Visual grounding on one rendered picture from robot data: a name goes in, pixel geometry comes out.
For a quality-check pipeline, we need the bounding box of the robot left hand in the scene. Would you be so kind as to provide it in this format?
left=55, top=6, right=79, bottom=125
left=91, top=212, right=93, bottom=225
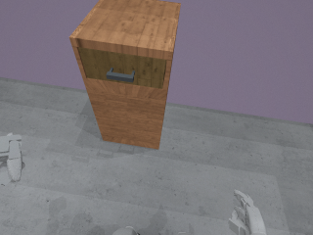
left=0, top=132, right=25, bottom=186

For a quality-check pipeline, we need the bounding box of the robot right hand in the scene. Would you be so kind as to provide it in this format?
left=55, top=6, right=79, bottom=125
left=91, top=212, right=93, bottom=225
left=229, top=189, right=268, bottom=235

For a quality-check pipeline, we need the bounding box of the handle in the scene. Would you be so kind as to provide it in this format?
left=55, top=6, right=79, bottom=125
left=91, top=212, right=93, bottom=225
left=106, top=68, right=135, bottom=83

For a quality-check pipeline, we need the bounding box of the drawer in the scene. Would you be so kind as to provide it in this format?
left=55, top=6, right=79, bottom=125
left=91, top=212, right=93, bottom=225
left=78, top=47, right=167, bottom=89

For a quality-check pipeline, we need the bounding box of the cabinet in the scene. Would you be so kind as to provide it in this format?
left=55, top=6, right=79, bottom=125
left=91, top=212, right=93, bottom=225
left=69, top=0, right=181, bottom=150

